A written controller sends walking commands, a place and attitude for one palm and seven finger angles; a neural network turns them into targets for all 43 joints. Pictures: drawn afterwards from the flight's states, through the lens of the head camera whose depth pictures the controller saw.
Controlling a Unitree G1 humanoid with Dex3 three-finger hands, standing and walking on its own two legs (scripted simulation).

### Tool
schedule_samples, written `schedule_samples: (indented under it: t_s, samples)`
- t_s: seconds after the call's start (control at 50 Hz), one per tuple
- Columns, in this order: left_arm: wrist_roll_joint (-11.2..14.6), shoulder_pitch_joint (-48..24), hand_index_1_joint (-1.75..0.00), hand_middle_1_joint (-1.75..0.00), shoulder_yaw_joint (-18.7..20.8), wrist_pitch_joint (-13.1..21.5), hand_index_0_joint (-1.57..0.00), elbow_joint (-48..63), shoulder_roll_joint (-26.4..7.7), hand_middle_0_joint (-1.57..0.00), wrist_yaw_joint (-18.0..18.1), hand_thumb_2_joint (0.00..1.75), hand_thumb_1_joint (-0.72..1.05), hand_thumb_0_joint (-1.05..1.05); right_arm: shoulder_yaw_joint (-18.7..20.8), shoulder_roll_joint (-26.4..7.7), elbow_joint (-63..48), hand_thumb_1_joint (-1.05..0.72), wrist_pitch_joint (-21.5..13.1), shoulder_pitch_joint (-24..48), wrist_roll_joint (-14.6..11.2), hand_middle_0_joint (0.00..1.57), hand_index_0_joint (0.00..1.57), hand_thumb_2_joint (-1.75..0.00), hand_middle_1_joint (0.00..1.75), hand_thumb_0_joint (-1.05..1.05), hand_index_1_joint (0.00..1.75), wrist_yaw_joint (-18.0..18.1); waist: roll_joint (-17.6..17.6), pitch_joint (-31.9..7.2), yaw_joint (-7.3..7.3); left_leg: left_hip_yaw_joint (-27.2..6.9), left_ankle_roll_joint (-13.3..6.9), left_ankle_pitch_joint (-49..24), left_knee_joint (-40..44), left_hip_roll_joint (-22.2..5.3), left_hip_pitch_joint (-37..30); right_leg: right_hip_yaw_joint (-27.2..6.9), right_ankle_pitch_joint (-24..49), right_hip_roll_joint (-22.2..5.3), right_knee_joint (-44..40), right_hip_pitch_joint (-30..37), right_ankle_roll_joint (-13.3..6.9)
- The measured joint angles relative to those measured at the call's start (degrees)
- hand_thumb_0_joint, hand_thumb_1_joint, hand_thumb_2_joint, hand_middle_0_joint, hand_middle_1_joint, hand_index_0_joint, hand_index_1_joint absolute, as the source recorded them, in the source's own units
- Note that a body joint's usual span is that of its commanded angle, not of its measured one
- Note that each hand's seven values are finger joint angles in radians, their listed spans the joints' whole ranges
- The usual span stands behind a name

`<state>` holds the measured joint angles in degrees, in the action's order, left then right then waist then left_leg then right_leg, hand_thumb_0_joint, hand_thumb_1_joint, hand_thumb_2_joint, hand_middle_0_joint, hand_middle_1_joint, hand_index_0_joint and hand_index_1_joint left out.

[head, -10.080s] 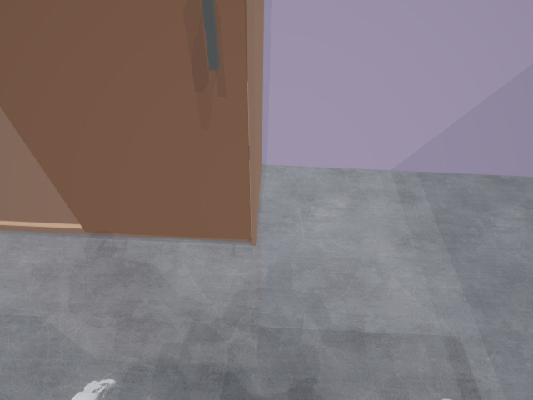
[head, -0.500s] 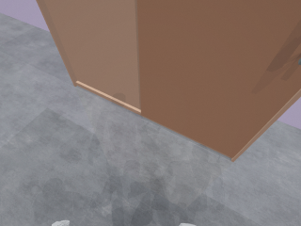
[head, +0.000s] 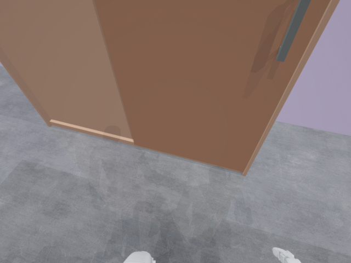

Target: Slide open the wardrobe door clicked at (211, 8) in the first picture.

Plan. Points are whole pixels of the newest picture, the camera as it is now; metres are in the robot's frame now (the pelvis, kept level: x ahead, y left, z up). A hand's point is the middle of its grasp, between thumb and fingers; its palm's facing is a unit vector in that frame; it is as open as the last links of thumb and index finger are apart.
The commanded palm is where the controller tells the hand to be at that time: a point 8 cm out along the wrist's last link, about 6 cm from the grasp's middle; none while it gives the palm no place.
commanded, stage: turn to face it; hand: right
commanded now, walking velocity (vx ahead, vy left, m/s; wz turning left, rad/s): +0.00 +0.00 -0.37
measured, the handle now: (293, 24) +0.73 -0.27 +0.19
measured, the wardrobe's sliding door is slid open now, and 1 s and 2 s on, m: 0.00 0.00 0.00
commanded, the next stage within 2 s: take the last steps up to it in 0.28 s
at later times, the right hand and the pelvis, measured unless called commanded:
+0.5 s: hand out of the picture -0.05 -0.15 -0.16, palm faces +0.26 +0.94 -0.24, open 7.4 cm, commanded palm none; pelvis -0.04 +0.04 +0.00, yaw -12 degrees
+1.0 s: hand out of the picture +0.05 -0.19 -0.17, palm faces +0.21 +0.96 -0.19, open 7.4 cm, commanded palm none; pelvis +0.03 +0.01 -0.01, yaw -12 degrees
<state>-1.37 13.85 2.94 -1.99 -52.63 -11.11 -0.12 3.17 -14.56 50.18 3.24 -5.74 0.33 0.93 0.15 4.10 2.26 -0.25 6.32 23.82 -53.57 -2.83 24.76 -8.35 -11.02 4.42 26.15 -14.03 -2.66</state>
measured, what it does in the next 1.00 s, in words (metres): steps on the spot: left foot, then right foot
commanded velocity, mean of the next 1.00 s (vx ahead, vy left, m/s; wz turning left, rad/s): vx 0.19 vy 0.02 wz -0.10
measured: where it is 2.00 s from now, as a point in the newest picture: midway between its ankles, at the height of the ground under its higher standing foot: (186, 245)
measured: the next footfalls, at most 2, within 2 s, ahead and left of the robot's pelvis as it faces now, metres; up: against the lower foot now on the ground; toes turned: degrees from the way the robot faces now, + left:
left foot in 0.14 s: +0.04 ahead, +0.14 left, +0.00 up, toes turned -3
right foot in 0.60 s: -0.07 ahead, -0.10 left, +0.00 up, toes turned -15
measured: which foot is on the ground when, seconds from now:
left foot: up 0.00-0.12, down 0.14-0.60, up 0.62-1.00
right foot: down 0.00-0.14, up 0.16-0.58, down 0.60-1.00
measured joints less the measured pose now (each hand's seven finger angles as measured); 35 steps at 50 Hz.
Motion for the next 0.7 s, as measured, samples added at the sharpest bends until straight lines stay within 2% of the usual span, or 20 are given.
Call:
schedule_samples:
  t_s: [0.08,0.12,0.14,0.18,0.22,0.28,0.34,0.44,0.54,0.58,0.6,0.62,0.66,0.7]
  samples:
    - [-0.1,1.5,-0.3,-0.3,0.5,-0.6,-0.2,-0.8,-0.6,-0.2,0.1,0.9,0.9,0.01,-0.6,1.3,-0.9,-0.9,-0.7,0.9,-0.4,0.2,0.2,-0.89,0.3,0.01,0.3,0.1,1.4,-0.1,0.97,0.2,-1.2,-0.5,11.0,2.0,-4.7,-2.2,0.2,0.6,1.4,-1.8,1.3]
    - [0.1,2.3,-0.3,-0.3,0.8,-0.9,-0.2,-1.2,-0.9,-0.2,0.2,0.9,0.9,0.01,-0.9,1.8,-1.4,-0.9,-1.5,0.5,-0.5,0.2,0.2,-0.89,0.3,0.01,0.3,0.2,1.8,-0.6,0.89,0.6,-1.8,-5.5,19.7,2.6,-8.7,-3.0,-0.3,1.2,3.1,-3.1,2.3]
    - [0.4,2.7,-0.3,-0.3,1.0,-0.9,-0.2,-1.4,-1.1,-0.2,0.1,0.9,0.9,0.01,-1.1,2.0,-1.5,-0.9,-2.1,0.0,-0.4,0.2,0.2,-0.89,0.3,0.01,0.3,0.2,1.9,-0.9,0.54,0.7,-2.9,-7.6,23.6,2.5,-10.4,-3.1,-1.0,1.6,4.9,-4.2,2.9]
    - [0.5,2.1,-0.3,-0.3,1.6,-1.5,-0.2,-2.2,-1.9,-0.2,0.2,0.9,0.9,0.01,-1.5,3.0,-1.1,-0.9,-2.6,-0.8,0.1,0.2,0.2,-0.89,0.3,0.01,0.3,0.4,3.2,-0.3,0.4,1.6,-6.1,-8.4,22.7,3.0,-10.2,-1.9,-10.4,1.3,13.8,-7.4,3.6]
    - [0.3,2.1,-0.3,-0.3,2.2,-2.0,-0.2,-2.4,-2.4,-0.2,0.1,0.9,0.91,0.01,-1.8,3.8,-0.6,-0.9,-2.5,-2.3,0.3,0.2,0.2,-0.89,0.3,0.01,0.3,0.3,3.4,-0.4,0.59,2.7,-7.7,-8.5,23.1,2.1,-11.0,0.6,-14.5,1.3,24.8,-11.0,4.0]
    - [0.1,2.1,-0.3,-0.3,2.6,-2.4,-0.2,-2.9,-3.1,-0.2,-0.3,0.9,0.91,0.01,-1.8,4.6,0.7,-0.9,-2.1,-4.4,0.3,0.2,0.2,-0.89,0.3,0.01,0.3,0.4,3.3,-0.7,0.36,4.0,-8.0,-9.5,24.9,1.0,-12.6,3.4,-12.3,-0.8,35.8,-13.8,4.7]
    - [0.1,2.1,-0.3,-0.3,2.7,-2.6,-0.19,-3.5,-3.5,-0.2,-0.4,0.9,0.91,0.01,-1.8,5.1,1.8,-0.9,-2.2,-6.2,0.4,0.2,0.2,-0.89,0.3,0.01,0.3,0.3,3.1,-1.0,-0.02,5.6,-8.1,-10.1,25.8,0.3,-13.2,4.0,-9.7,-3.2,39.2,-13.7,5.5]
    - [0.1,0.9,-0.3,-0.3,2.3,-2.9,-0.19,-4.9,-3.2,-0.2,-0.4,0.9,0.91,0.01,-1.5,5.2,3.5,-0.9,-2.7,-9.0,0.9,0.2,0.2,-0.89,0.3,0.01,0.3,0.1,1.8,-1.2,-1.91,7.4,-7.9,-10.7,26.0,-0.8,-12.6,5.0,-11.3,-5.7,32.6,-9.4,6.1]
    - [0.2,-0.8,-0.3,-0.3,1.4,-1.6,-0.19,-5.0,-2.1,-0.2,-0.7,0.9,0.91,0.01,-1.0,4.2,6.1,-0.9,-3.1,-12.0,1.4,0.2,0.2,-0.89,0.3,0.01,0.3,-0.4,-0.2,-1.9,-4.33,8.6,-6.8,-11.6,26.6,-1.9,-11.5,8.7,-14.4,-6.6,17.0,-2.3,4.9]
    - [0.3,-1.0,-0.3,-0.3,0.9,-0.1,-0.19,-4.6,-1.4,-0.2,-0.6,0.9,0.91,0.01,-0.6,3.5,7.4,-0.9,-3.0,-13.5,1.2,0.2,0.2,-0.89,0.3,0.01,0.3,-0.5,-0.9,-2.6,-4.92,8.9,-6.1,-11.2,25.5,-2.3,-10.6,10.2,-12.3,-6.3,7.8,2.0,4.2]
    - [0.4,-1.0,-0.3,-0.3,0.6,0.8,-0.19,-4.4,-1.2,-0.2,-0.5,0.9,0.91,0.01,-0.5,3.2,8.1,-0.9,-2.8,-14.4,1.0,0.2,0.2,-0.89,0.3,0.01,0.3,-0.6,-0.9,-3.1,-4.96,9.0,-5.7,-9.6,23.5,-2.3,-9.6,10.2,-9.9,-6.2,3.2,3.9,3.3]
    - [0.3,-1.2,-0.3,-0.3,0.4,1.6,-0.19,-4.5,-0.5,-0.2,-0.2,0.9,0.91,0.01,-0.3,2.7,9.0,-0.9,-2.3,-14.9,0.7,0.2,0.2,-0.89,0.3,0.01,0.3,-0.7,-1.7,-3.1,-4.95,8.1,-5.4,-5.6,20.1,-2.4,-8.3,10.4,-7.4,-5.8,2.7,4.1,2.6]
    - [0.1,-0.6,-0.3,-0.3,-0.2,2.4,-0.19,-4.4,0.9,-0.2,0.1,0.9,0.91,0.01,-0.1,2.0,10.7,-0.9,-1.2,-16.0,0.8,0.2,0.2,-0.89,0.3,0.01,0.3,-0.8,-2.4,-3.6,-4.81,6.3,-5.3,-0.4,11.3,-1.6,-5.3,11.0,-7.2,-5.7,2.7,5.3,1.9]
    - [0.0,1.0,-0.3,-0.3,-0.8,3.0,-0.19,-4.6,1.9,-0.2,0.5,0.9,0.91,0.0,0.0,1.8,12.0,-0.9,-0.6,-16.5,1.2,0.2,0.2,-0.89,0.3,0.01,0.3,-1.3,-2.0,-4.3,-4.04,5.6,-5.2,-0.9,3.4,-0.9,-2.1,10.8,-7.1,-5.9,0.3,7.4,1.7]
